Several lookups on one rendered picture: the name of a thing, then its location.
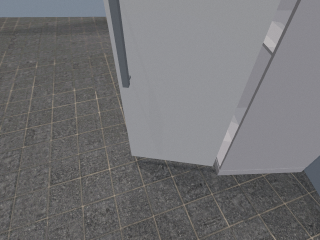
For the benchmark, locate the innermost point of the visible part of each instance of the fridge door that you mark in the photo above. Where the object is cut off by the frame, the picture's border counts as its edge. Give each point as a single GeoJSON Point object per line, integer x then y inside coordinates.
{"type": "Point", "coordinates": [189, 62]}

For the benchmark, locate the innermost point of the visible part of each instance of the handle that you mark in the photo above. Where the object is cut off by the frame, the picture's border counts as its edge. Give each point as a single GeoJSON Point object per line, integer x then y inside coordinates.
{"type": "Point", "coordinates": [115, 12]}

